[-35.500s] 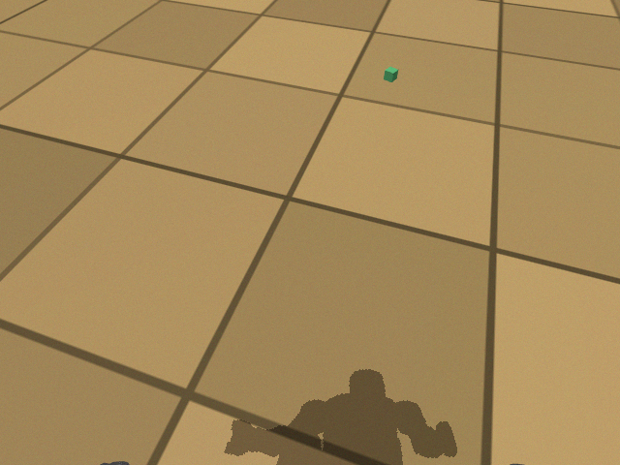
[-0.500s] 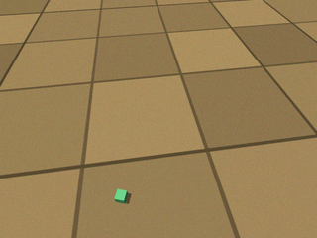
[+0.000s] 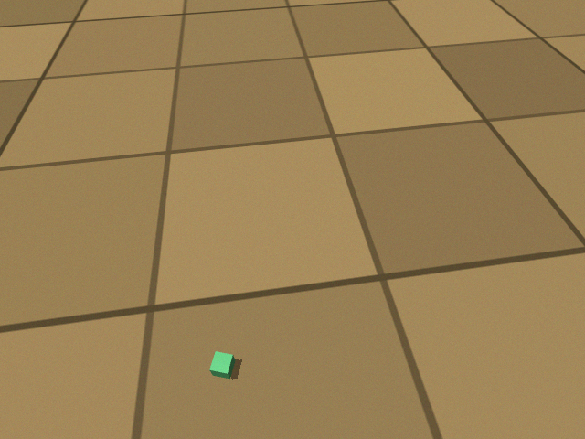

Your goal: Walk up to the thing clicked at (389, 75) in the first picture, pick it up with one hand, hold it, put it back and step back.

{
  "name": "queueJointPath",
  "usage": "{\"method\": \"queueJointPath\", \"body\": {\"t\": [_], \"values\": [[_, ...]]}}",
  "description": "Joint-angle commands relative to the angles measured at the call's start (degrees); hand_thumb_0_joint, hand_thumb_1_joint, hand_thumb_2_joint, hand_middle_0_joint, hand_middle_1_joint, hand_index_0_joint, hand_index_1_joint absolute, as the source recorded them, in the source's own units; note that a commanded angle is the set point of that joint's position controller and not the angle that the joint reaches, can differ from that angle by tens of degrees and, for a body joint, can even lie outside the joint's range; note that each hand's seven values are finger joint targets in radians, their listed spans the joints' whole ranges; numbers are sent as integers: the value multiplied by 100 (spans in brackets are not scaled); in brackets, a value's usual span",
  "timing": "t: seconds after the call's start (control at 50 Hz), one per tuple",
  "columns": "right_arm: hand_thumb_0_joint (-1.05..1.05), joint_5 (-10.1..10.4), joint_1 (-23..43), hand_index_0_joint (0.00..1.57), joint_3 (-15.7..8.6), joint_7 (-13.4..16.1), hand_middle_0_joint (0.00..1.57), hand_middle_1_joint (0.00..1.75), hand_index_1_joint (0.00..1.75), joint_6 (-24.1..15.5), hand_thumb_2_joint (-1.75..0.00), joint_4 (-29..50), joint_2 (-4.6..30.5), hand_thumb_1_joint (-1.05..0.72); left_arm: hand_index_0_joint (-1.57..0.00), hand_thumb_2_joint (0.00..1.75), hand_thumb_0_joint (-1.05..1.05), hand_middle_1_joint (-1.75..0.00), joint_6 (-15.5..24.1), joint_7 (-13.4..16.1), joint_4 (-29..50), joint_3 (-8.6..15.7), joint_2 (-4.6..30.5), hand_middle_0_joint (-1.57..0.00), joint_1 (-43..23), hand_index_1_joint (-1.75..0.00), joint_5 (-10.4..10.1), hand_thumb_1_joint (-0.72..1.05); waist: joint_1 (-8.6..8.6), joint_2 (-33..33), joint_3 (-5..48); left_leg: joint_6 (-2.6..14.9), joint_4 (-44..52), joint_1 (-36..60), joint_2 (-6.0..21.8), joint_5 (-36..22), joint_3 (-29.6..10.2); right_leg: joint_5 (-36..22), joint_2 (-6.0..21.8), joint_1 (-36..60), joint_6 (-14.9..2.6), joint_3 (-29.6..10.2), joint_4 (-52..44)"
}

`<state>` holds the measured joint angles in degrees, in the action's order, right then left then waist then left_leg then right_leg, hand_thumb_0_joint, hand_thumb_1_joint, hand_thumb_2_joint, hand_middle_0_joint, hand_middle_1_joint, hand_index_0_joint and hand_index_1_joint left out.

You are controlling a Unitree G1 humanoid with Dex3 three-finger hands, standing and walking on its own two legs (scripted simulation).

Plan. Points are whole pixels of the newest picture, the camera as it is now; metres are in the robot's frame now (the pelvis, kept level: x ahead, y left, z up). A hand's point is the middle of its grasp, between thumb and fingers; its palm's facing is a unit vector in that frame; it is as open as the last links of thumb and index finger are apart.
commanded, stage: stand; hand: left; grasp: from above
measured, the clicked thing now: (222, 365) +0.42 +0.26 -0.75
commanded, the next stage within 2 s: step back in 0.76 s
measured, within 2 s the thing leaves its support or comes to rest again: neither
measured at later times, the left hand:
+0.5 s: hand out of the picture +0.07 +0.25 -0.16, palm faces +0.02 -0.94 -0.34, open 7.4 cm
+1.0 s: hand out of the picture +0.08 +0.29 -0.17, palm faces -0.02 -0.93 -0.38, open 7.4 cm
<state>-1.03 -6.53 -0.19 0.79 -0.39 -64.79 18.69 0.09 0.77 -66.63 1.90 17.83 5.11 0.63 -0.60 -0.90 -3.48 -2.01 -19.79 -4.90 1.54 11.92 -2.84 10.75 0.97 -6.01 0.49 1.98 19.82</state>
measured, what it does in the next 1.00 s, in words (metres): shifts its weight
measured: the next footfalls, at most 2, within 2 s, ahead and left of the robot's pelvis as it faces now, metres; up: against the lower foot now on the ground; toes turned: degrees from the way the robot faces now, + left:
right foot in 1.48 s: -0.12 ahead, -0.07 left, +0.00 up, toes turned -2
left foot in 1.84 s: -0.21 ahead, +0.17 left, +0.00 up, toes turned -3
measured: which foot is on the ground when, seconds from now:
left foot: down 0.00-1.00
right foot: down 0.00-1.00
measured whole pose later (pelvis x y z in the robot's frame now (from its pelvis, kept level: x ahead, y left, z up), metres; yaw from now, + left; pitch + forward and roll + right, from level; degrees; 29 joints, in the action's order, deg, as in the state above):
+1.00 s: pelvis -0.04 +0.03 -0.02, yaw +0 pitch -1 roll +0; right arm 0.0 -6.1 -2.9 -0.9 2.5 -56.6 23.0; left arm -2.1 1.0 -56.2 3.7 21.6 3.0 1.1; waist 0.7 1.1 -8.6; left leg 2.4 -44.7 -17.7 -2.1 24.0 -1.9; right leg 13.0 3.5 -18.1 1.4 0.2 32.3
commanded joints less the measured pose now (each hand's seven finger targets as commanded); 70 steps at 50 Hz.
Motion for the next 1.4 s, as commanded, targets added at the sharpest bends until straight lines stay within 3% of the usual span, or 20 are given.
{"method": "queueJointPath", "body": {"t": [0.0,0.12,0.22,0.62,0.72,0.74,0.8,0.82,0.86,0.88,0.94,0.98,1.0,1.02,1.04,1.06,1.12,1.2,1.28,1.38], "values": [[0,-2,133,20,-221,75,20,30,30,-86,-90,308,1090,-90,-20,90,0,-30,131,55,326,202,1211,-20,-248,-30,7,90,30,51,414,262,321,-252,485,-992,-306,-866,632,292,-131,-458,-315],[0,9,136,20,-231,57,20,30,30,-110,-90,318,1134,-90,-20,90,0,-30,160,45,353,206,1235,-20,-269,-30,9,90,45,56,429,262,294,-185,506,-1213,-295,-1087,652,322,-136,-500,-325],[0,11,186,20,-229,49,20,30,30,-99,-90,309,1158,-90,-20,90,0,-30,138,23,344,203,1229,-20,-236,-30,16,90,24,9,283,268,404,-297,477,-632,-308,-465,599,170,-113,-496,-430],[0,21,145,20,-204,30,20,30,30,-117,-90,313,1195,-90,-20,90,0,-30,167,12,404,166,1301,-20,-185,-30,-10,90,51,85,446,270,357,-119,530,-1153,-293,-1064,648,262,-147,-498,-299],[0,13,135,20,-208,15,20,30,30,-101,-90,304,1200,-90,-20,90,0,-30,165,1,385,162,1327,-20,-117,-30,3,90,44,72,243,274,426,-210,508,-636,-294,-557,620,69,-136,-524,-422],[0,68,369,20,-318,-27,20,30,30,9,-90,450,1512,-90,-20,90,0,-30,114,33,552,404,1759,-20,-143,-30,-104,90,51,200,-320,410,-277,-698,365,-1498,-319,-1752,632,-330,-206,-686,-12],[0,155,77,20,-334,-50,20,30,30,104,-90,667,1314,-90,-20,90,0,-30,82,65,871,488,1814,-20,-38,-30,-115,90,107,446,441,371,-1376,-637,-18,-1281,17,-2424,1083,-163,-740,-1029,95],[0,149,-25,20,-373,-47,20,30,30,145,-90,732,1314,-90,-20,90,0,-30,57,71,1012,518,1878,-20,-143,-30,-84,90,137,674,667,348,-1782,-728,-189,-779,138,-2456,1349,-139,-1006,-1247,80],[0,95,-184,20,-460,-84,20,30,30,250,-90,866,1323,-90,-20,90,0,-30,21,88,1335,533,1908,-20,-474,-30,7,90,190,1124,762,418,-2981,-871,-431,1484,50,-2303,1901,-626,-1451,-1599,37],[0,83,-308,20,-489,-100,20,30,30,292,-90,930,1302,-90,-20,90,0,-30,1,93,1440,535,1905,-20,-551,-30,61,90,240,1137,658,483,-3325,-892,-353,1872,-163,-2141,1947,-948,-1526,-1528,158],[0,106,-584,20,-530,-119,20,30,30,287,-90,1029,1319,-90,-20,90,0,-30,-56,125,1700,481,1788,-20,-771,-30,105,90,335,1173,567,475,-2638,-1024,-236,1356,-50,-2184,1603,-975,-1229,-1171,720],[0,11,-839,20,-571,-95,20,30,30,210,-90,1023,1297,-90,-20,90,0,-30,-153,117,1836,414,1722,-20,-790,-30,50,90,450,824,571,434,-832,-837,-98,-200,34,-1620,1156,-851,-750,-904,1510],[0,-111,-639,20,-639,-69,20,30,30,156,-90,1086,1590,-90,-20,90,0,-30,-220,104,1874,376,1418,-20,-570,-30,-39,90,261,-410,472,530,-161,-797,588,-1685,-1045,-576,340,-1197,-442,-552,2385],[0,-186,-457,20,-728,-57,20,30,30,103,-90,1216,2012,-90,-20,90,0,-30,-263,135,1913,331,1141,-20,-347,-30,-72,90,87,-1274,422,881,-44,-144,1389,-3173,-2142,2215,-632,-2277,-274,-578,3176],[0,-122,-451,20,-771,-40,20,30,30,79,-90,1323,2261,-90,-20,90,0,-30,-288,209,1896,361,1298,-20,-270,-30,-23,90,223,-1006,645,1277,-393,-193,1708,-4135,-2109,2793,-703,-2218,-232,-1204,3899],[0,-107,-393,20,-761,-11,20,30,30,83,-90,1388,2202,-90,-20,90,0,-30,-299,243,1837,378,1353,-20,-444,-30,-5,90,349,-1031,732,1380,-326,-359,1791,-3917,-2309,2781,-774,-2135,-251,-1483,4379],[0,-135,172,20,-629,120,20,30,30,68,-90,1608,1670,-90,-20,90,0,-30,-294,215,1744,386,1457,-20,31,-30,-92,90,-78,-844,593,1198,-726,-10,1089,-3609,-1111,1863,-696,-2484,-201,-1442,4960],[0,-45,-233,20,-663,182,20,30,30,63,-90,1713,1551,-90,-20,90,0,-30,-267,156,1936,446,1459,-20,77,-30,2,90,155,-568,573,1383,-771,510,1222,-3544,-1173,1873,-634,-2462,40,-1230,4671],[0,-36,-612,20,-685,187,20,30,30,64,-90,1774,1618,-90,-20,90,0,-30,-211,121,2169,476,1401,-20,-45,-30,13,90,398,-584,698,1570,-985,938,1328,-3709,-1209,1970,-484,-2343,55,-988,3591],[0,-27,-296,20,-686,127,20,30,30,105,-90,1994,1787,-90,-20,90,0,-30,-175,45,2089,540,1398,-20,379,-30,39,90,243,-713,746,1532,-869,-37,1359,-2326,-1177,1657,-288,-1354,-86,-518,2446]]}}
